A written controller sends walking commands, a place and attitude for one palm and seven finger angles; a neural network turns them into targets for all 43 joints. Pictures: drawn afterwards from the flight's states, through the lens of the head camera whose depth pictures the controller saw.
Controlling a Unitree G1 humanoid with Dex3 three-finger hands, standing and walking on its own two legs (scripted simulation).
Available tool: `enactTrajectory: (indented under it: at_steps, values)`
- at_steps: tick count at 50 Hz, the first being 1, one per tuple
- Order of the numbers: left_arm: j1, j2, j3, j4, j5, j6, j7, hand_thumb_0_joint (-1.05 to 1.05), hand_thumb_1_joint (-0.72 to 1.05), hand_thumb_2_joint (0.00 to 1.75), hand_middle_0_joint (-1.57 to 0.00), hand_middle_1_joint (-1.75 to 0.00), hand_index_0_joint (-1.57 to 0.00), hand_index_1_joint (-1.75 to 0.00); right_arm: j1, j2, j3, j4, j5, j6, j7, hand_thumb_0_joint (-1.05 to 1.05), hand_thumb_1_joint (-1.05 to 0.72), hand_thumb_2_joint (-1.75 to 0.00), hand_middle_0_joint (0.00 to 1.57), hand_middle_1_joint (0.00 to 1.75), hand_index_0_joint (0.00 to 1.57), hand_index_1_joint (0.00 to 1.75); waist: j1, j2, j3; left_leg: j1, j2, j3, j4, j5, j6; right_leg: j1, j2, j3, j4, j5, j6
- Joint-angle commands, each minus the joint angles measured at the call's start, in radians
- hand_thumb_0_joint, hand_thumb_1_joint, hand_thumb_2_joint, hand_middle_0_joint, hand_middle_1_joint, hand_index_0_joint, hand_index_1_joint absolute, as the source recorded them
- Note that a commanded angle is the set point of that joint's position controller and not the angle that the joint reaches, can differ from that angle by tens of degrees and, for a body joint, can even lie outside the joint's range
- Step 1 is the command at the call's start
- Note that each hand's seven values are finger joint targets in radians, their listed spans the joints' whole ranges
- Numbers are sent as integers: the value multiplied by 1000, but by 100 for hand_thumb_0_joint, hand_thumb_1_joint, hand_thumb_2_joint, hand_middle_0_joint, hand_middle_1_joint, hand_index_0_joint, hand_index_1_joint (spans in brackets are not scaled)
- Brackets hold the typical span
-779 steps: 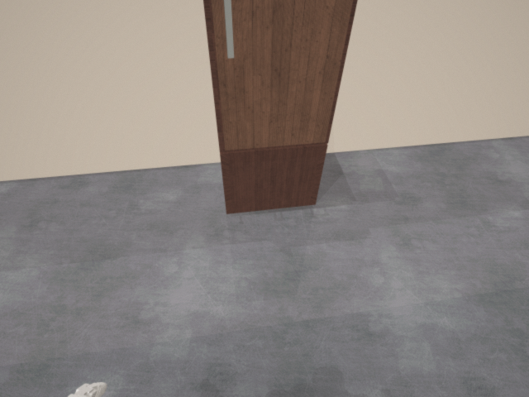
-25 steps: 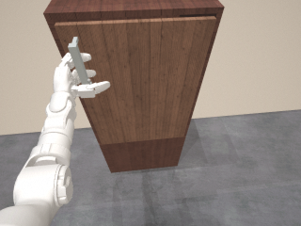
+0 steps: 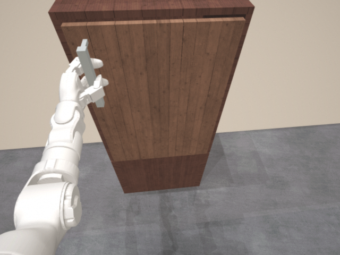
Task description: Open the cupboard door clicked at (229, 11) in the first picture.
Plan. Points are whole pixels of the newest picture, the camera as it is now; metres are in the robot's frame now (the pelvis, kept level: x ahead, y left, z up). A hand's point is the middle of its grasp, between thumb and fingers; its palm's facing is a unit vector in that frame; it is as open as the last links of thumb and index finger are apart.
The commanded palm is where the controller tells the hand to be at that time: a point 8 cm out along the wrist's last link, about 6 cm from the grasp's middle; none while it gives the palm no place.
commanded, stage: pull the door open along its arc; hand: left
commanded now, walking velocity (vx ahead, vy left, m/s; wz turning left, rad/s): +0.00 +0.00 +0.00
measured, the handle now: (93, 75) +0.52 +0.19 +0.15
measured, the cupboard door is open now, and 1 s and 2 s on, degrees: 0 40 34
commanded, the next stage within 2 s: open thumb and fingers to let go in 0.96 s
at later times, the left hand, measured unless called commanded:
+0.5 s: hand (111, 127) +0.34 +0.12 +0.15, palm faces +0.15 -0.98 +0.14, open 6.3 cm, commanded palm +0.29 +0.16 +0.14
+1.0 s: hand (155, 171) +0.24 +0.03 +0.16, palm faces +0.28 -0.96 +0.01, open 6.5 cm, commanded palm +0.18 +0.06 +0.14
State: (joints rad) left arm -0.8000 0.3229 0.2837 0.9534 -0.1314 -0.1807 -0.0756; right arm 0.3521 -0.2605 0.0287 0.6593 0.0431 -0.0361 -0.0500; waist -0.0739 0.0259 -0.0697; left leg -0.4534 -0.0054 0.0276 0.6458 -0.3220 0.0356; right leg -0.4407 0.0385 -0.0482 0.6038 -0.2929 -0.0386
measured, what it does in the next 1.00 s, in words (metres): stands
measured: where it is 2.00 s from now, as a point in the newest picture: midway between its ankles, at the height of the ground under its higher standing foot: outside the picture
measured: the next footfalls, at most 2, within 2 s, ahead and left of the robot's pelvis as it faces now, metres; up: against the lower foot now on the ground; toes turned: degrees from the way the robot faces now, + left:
none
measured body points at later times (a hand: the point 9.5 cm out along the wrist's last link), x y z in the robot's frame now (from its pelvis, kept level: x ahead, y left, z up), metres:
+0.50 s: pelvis +0.01 +0.00 +0.01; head +0.00 -0.02 +0.46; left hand +0.33 +0.17 +0.15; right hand +0.18 -0.23 -0.08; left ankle +0.00 +0.10 -0.72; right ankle +0.00 -0.10 -0.72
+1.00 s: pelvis +0.01 -0.04 +0.00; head -0.04 -0.07 +0.45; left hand +0.22 +0.08 +0.16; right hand +0.22 -0.21 -0.08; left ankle +0.00 +0.09 -0.72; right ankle +0.00 -0.10 -0.72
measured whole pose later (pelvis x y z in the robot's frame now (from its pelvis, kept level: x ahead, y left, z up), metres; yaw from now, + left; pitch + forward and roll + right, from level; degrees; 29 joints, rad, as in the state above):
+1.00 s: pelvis +0.01 -0.04 +0.00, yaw +2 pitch -3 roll +0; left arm 0.24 -0.02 -0.33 -0.49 -0.05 0.39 0.52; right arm 0.08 -0.17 0.06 0.60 -0.02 0.15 0.08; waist 0.00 0.09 -0.07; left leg -0.22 0.02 -0.03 0.62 -0.34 -0.02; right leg -0.20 0.07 -0.10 0.57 -0.33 -0.09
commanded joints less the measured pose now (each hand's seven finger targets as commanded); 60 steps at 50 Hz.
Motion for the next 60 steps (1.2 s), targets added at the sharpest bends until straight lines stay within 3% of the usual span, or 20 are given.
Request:
enactTrajectory:
  at_steps: [1, 8, 9, 14, 19, 20, 21, 23, 25, 26, 28, 31, 34, 39, 44, 49, 53, 55, 56, 60]
  values:
    - [-402, 193, 25, -238, -21, -58, 0, 0, 90, 90, -40, -135, -40, -135, 32, -144, -54, -109, -1, -38, 0, 0, -90, -90, 20, 30, 20, 30, 14, -10, -343, 181, -1, -50, -60, 289, 5, 135, -8, 33, -56, 317, 5]
    - [-180, 133, 5, -412, -55, -30, -16, 0, 90, 90, -40, -135, -40, -135, -18, -134, -57, -153, 7, -40, 12, 0, -90, -90, 20, 30, 20, 30, 57, -21, -354, 194, 2, -29, -67, 358, 7, 206, -8, 34, -55, 407, 6]
    - [-133, 126, 9, -444, -63, -19, -17, 0, 90, 90, -40, -135, -40, -135, -26, -134, -58, -162, 8, -40, 13, 0, -90, -90, 20, 30, 20, 30, 66, -51, -351, 188, 2, -25, -71, 353, 8, 222, -8, 33, -57, 413, 7]
    - [103, 34, -41, -713, -87, 35, -9, 0, 90, 90, -40, -135, -40, -135, -106, -111, -56, -207, 18, -50, 22, 0, -90, -90, 20, 30, 20, 30, 107, -4, -323, 223, 5, -12, -93, 395, 5, 266, -15, 28, -66, 449, 5]
    - [348, -82, -142, -1009, -86, 118, 28, 0, 90, 90, -40, -135, -40, -135, -182, -88, -50, -245, 19, -61, 30, 0, -90, -90, 20, 30, 20, 30, 116, -38, -271, 272, 14, -14, -113, 430, 0, 277, -21, 14, -79, 458, 11]
    - [325, -130, -44, -1112, -139, 135, 163, 0, 90, 90, -40, -135, -40, -135, -239, -51, -44, -250, 15, -70, 33, 0, -90, -90, 20, 30, 20, 30, 179, -27, -240, 239, 9, -18, -118, 401, -11, 274, -18, 1, -93, 394, 9]
    - [368, -209, -151, -1131, -102, 159, 231, 0, 90, 90, -40, -135, -40, -135, -255, -56, -38, -235, -1, -74, 36, 0, -90, -90, 20, 30, 20, 30, 148, -61, -192, 248, 13, -26, -125, 370, -14, 259, -19, -5, -95, 356, 14]
    - [491, -281, -208, -1217, -74, 208, 308, 0, 90, 90, -40, -135, -40, -135, -270, -50, -37, -237, -11, -65, 49, 0, -90, -90, 20, 30, 20, 30, 138, -61, -164, 254, 17, -31, -133, 352, -23, 246, -20, -12, -94, 326, 13]
    - [544, -320, -267, -1348, -25, 250, 386, 0, 90, 90, -40, -135, -40, -135, -295, -40, -37, -246, -25, -42, 55, 0, -90, -90, 20, 30, 20, 30, 136, -50, -203, 277, 16, -30, -129, 364, -26, 274, -27, -9, -88, 331, 10]
    - [554, -326, -292, -1379, 8, 272, 428, 0, 90, 90, -40, -135, -40, -135, -307, -40, -39, -245, -35, -30, 54, 0, -90, -90, 20, 30, 20, 30, 127, -45, -191, 285, 16, -34, -122, 360, -25, 274, -32, -7, -91, 324, 10]
    - [588, -411, -400, -1448, 56, 322, 491, 0, 90, 90, -40, -135, -40, -135, -323, -20, -33, -245, -45, -10, 69, 0, -90, -90, 20, 30, 20, 30, 113, -27, -166, 289, 17, -42, -119, 352, -27, 265, -38, -8, -95, 320, 5]
    - [682, -441, -452, -1469, 113, 378, 568, 0, 90, 90, -40, -135, -40, -135, -357, -13, -34, -238, -63, 30, 78, 0, -90, -90, 20, 30, 20, 30, 114, -91, -145, 283, 19, -56, -108, 330, -25, 279, -46, -5, -114, 310, 0]
    - [716, -506, -531, -1478, 175, 426, 623, 0, 90, 90, -40, -135, -40, -135, -403, 3, -26, -225, -68, 64, 95, 0, -90, -90, 20, 30, 20, 30, 113, -53, -125, 285, 14, -58, -90, 313, -25, 254, -53, 5, -122, 281, -8]
    - [869, -589, -607, -1535, 165, 489, 660, 0, 90, 90, -40, -135, -40, -135, -474, 19, -20, -218, -67, 106, 130, 0, -90, -90, 20, 30, 20, 30, 129, -44, -119, 282, 12, -62, -62, 308, -30, 260, -58, 4, -130, 295, -8]
    - [1075, -601, -647, -1699, 131, 531, 636, 0, 90, 90, -40, -135, -40, -135, -504, 32, -6, -249, -57, 133, 149, 0, -90, -90, 20, 30, 20, 30, 136, -86, -119, 265, 9, -62, -39, 297, -28, 281, -82, 31, -154, 359, 8]
    - [964, -527, -591, -1644, 136, 508, 641, 0, 90, 90, -40, -135, -40, -135, -523, 24, 5, -243, -63, 122, 122, 0, -90, -90, 20, 30, 20, 30, 133, -116, -45, 243, -12, -62, -32, 198, -19, 223, -98, 95, -220, 202, 26]
    - [760, -459, -515, -1535, 143, 470, 669, 0, 90, 90, -40, -135, -40, -135, -528, 22, 3, -213, -66, 99, 88, 0, -90, -90, 20, 30, 20, 30, 122, -126, -23, 230, -30, -70, -31, 137, -15, 199, -115, 146, -272, 57, 29]
    - [765, -485, -519, -1492, 149, 459, 683, 0, 76, 84, -39, -134, -39, -134, -526, 27, 1, -206, -70, 87, 81, 0, -90, -90, 20, 30, 20, 30, 133, -137, -26, 222, -32, -79, -28, 128, -17, 211, -126, 168, -290, 16, 30]
    - [774, -481, -509, -1493, 151, 457, 691, 0, 69, 81, -38, -133, -38, -133, -534, 26, -5, -204, -71, 83, 80, 0, -90, -90, 20, 30, 20, 30, 145, -97, -32, 229, -33, -76, -31, 127, -18, 212, -127, 164, -292, 4, 25]
    - [747, -495, -530, -1481, 151, 430, 681, 0, 41, 69, -36, -130, -36, -130, -500, 25, -8, -200, -70, 77, 70, 0, -90, -90, 20, 30, 20, 30, 133, -144, -73, 217, -37, -85, -46, 145, -18, 270, -143, 184, -282, 87, 41]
